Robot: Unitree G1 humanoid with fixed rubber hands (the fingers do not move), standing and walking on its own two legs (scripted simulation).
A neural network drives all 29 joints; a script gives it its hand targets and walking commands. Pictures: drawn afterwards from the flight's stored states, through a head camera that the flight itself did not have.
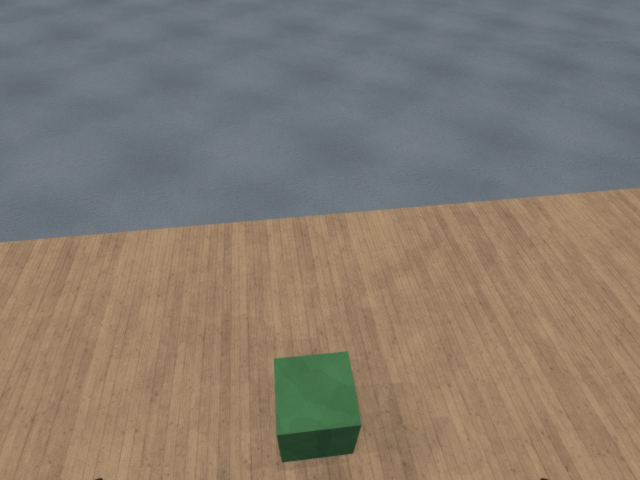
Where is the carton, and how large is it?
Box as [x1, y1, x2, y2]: [274, 351, 360, 461]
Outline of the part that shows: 347,351 274,359 276,431 282,461 352,453 360,428 360,420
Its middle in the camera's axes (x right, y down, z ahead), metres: -0.02 +0.47 +1.10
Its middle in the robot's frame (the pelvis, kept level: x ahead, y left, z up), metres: +0.46 +0.01 -0.66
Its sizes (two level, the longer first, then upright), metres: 0.210 0.200 0.250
